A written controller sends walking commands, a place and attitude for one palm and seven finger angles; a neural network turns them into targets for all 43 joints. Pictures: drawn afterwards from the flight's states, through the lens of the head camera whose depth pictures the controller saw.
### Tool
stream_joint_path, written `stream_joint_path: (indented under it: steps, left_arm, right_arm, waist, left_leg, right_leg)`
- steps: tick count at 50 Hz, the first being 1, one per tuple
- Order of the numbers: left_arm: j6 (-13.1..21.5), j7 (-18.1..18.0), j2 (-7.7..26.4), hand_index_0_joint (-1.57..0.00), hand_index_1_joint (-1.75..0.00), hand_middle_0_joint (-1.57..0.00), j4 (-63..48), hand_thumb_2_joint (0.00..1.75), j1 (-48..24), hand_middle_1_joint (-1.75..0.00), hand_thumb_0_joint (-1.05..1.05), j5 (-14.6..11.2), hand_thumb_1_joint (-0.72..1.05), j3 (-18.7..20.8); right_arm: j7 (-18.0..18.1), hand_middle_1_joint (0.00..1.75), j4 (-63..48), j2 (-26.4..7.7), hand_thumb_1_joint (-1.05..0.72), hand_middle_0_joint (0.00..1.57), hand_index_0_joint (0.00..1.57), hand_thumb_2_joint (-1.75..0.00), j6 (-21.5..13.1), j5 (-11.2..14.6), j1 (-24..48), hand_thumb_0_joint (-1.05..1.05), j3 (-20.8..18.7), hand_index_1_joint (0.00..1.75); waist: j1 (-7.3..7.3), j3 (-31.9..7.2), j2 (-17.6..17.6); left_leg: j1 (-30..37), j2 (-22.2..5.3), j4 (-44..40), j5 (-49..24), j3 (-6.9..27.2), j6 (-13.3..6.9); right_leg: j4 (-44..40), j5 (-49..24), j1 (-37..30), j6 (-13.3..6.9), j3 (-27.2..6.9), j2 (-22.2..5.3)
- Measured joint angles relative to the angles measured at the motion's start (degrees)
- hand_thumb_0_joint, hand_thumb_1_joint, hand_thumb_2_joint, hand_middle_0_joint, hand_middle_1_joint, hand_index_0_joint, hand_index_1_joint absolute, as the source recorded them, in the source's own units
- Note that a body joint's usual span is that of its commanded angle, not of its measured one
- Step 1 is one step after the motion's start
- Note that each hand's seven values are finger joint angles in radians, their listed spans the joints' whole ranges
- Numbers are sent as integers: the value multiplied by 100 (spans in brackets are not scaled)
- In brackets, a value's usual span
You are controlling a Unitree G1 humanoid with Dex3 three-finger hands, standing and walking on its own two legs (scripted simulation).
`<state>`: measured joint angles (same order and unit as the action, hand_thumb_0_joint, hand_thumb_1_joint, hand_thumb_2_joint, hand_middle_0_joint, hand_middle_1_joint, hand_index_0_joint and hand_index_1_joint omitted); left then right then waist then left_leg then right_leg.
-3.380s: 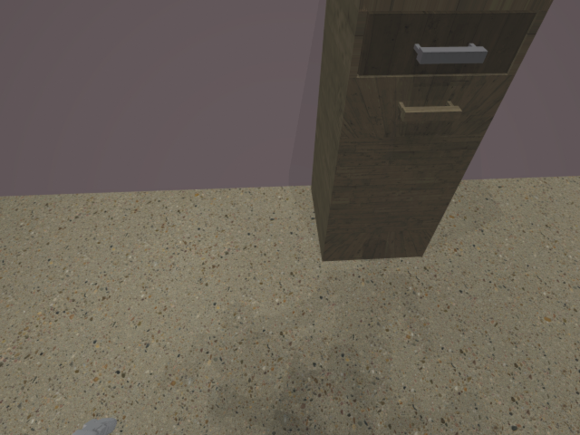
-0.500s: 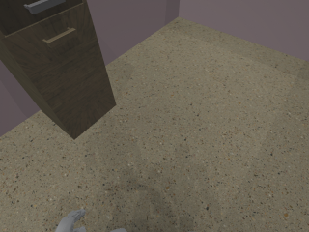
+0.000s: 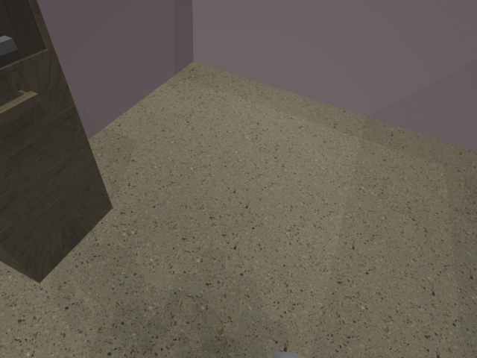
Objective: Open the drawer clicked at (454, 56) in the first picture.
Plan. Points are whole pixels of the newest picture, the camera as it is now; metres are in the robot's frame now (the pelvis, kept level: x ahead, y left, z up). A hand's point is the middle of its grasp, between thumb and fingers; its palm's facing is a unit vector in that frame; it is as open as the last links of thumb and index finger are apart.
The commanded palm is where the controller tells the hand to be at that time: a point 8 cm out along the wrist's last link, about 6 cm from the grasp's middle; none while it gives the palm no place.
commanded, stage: walk to a spot facing it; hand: left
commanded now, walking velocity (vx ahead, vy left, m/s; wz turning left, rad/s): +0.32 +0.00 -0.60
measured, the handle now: out of the picture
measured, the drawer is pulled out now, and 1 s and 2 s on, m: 0.00 0.00 0.00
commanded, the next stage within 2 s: turn to face it in 1.26 s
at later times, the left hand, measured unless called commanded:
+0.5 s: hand (218, 263) +0.37 +0.06 -0.18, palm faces -0.29 -0.94 -0.18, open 7.4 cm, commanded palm none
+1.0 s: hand (207, 257) +0.38 +0.09 -0.19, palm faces -0.27 -0.95 -0.14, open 7.4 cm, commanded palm none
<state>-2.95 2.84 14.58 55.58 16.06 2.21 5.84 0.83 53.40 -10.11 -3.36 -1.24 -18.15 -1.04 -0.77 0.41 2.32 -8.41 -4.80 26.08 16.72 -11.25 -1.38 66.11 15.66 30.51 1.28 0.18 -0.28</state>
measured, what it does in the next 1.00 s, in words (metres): walks ahead, turning right: right foot, then left foot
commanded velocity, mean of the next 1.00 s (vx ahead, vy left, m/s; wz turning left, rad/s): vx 0.36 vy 0.00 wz -0.31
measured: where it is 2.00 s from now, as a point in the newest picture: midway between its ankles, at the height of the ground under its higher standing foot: (283, 275)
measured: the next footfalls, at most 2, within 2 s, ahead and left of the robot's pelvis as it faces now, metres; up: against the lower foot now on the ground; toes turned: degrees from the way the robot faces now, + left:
right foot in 0.40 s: +0.28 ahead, -0.15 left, +0.00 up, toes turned -22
left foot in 0.94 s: +0.54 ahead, -0.03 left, +0.00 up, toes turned -13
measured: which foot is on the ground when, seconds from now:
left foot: down 0.00-0.40, up 0.42-0.92, down 0.94-1.00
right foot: up 0.00-0.38, down 0.40-0.96, up 0.98-1.00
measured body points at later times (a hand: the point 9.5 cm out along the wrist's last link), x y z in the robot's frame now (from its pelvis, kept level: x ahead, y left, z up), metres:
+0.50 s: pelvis +0.19 -0.07 -0.03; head +0.23 -0.08 +0.42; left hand +0.38 +0.11 -0.17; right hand +0.04 -0.25 -0.18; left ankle +0.09 +0.09 -0.63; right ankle +0.24 -0.14 -0.74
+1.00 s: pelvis +0.41 -0.09 -0.02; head +0.44 -0.08 +0.43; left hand +0.40 +0.14 -0.18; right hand +0.46 -0.34 -0.14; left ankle +0.50 -0.02 -0.74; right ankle +0.26 -0.14 -0.70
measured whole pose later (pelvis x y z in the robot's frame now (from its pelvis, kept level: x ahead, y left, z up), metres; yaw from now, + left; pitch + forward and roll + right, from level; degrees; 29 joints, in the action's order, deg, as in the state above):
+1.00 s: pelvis +0.41 -0.09 -0.02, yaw -24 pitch -1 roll +0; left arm 2.3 -0.2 8.1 65.7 25.4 0.8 2.4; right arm -0.8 54.7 -8.1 -4.5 -1.7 -4.7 -1.6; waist -3.8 3.9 2.1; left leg -19.7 -3.8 35.6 13.8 -10.3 -2.7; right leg 52.4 26.4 11.7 -2.5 0.3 1.7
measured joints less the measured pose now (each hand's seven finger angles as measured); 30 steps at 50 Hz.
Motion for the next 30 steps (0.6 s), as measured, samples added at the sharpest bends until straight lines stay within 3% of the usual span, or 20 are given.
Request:
stream_joint_path:
  steps: [6, 11, 16, 19, 20, 21, 23, 24, 26, 30]
  left_arm:
    - [-7, -11, -100, -20, -30, -20, -31, 90, -204, -30, 1, 3, 91, 23]
    - [-46, 10, -270, -20, -30, -20, 27, 90, -565, -30, 1, 6, 91, -49]
    - [40, 20, -441, -20, -30, -20, -46, 90, -1112, -30, 1, -10, 91, -149]
    - [259, 3, -465, -20, -30, -20, -171, 90, -1320, -30, 1, -7, 91, -199]
    - [371, -9, -431, -20, -30, -20, -212, 90, -1329, -30, 1, 0, 91, -214]
    - [475, -45, -415, -20, -30, -20, -238, 90, -1345, -30, 1, -28, 91, -215]
    - [559, -129, -393, -20, -30, -20, -243, 90, -1296, -30, 1, -114, 91, -226]
    - [558, -161, -379, -20, -30, -20, -216, 90, -1228, -30, 1, -139, 91, -231]
    - [551, -226, -374, -20, -30, -20, -100, 90, -1044, -30, 0, -146, 91, -247]
    - [592, -336, -372, -20, -30, -20, 143, 90, -635, -30, -1, -127, 93, -178]
  right_arm:
    - [48, 30, 411, 241, -90, 20, 20, -90, -63, 36, -515, 0, 12, 30]
    - [57, 30, 702, 359, -90, 20, 20, -90, -69, 0, -877, 0, -1, 30]
    - [47, 30, 932, 378, -91, 20, 20, -90, -32, -49, -1162, 0, -30, 30]
    - [4, 30, 1073, 378, -90, 20, 20, -90, 42, -22, -1320, 1, -59, 30]
    - [-30, 30, 1106, 403, -90, 20, 20, -90, 84, 19, -1381, 1, -62, 30]
    - [-48, 30, 1124, 401, -90, 20, 20, -90, 140, 62, -1331, 1, -63, 30]
    - [-48, 30, 1096, 358, -90, 20, 20, -90, 229, 93, -1041, 1, -95, 30]
    - [-40, 30, 1039, 332, -91, 20, 20, -90, 247, 81, -858, 1, -121, 30]
    - [-30, 30, 858, 262, -91, 20, 20, -90, 253, 30, -469, 1, -159, 30]
    - [-47, 30, 423, 142, -91, 20, 19, -90, 191, -36, 182, 1, -201, 30]
  waist:
    - [44, 126, -4]
    - [218, 322, -29]
    - [464, 584, -134]
    - [476, 670, -204]
    - [442, 643, -144]
    - [402, 663, -135]
    - [389, 717, -144]
    - [390, 709, -145]
    - [381, 622, -168]
    - [342, 324, -277]
  left_leg:
    - [644, -23, -527, 100, -478, 44]
    - [1080, -41, -624, 400, -866, 163]
    - [1444, -148, -518, 818, -1183, 412]
    - [1424, -444, 331, 1229, -1300, 567]
    - [1176, -579, 1127, 1145, -1202, 539]
    - [731, -652, 2253, 1147, -805, 519]
    - [-212, -533, 4137, 1053, 99, 422]
    - [-629, -483, 4681, 842, 379, 389]
    - [-1342, -498, 5011, 429, 666, 357]
    - [-2303, -602, 4342, -91, 870, 402]
  right_leg:
    - [172, -619, 618, 118, 109, -309]
    - [-739, -673, 657, 83, 431, -461]
    - [-2094, -401, 317, -186, 777, -305]
    - [-2899, -253, -246, -480, 1004, 7]
    - [-3100, -611, -425, -674, 1028, 27]
    - [-2869, -653, -382, -807, 1020, 58]
    - [-2638, -282, -507, -892, 968, 161]
    - [-2727, -169, -656, -886, 929, 219]
    - [-3091, -195, -963, -825, 830, 333]
    - [-3804, -334, -1461, -836, 622, 483]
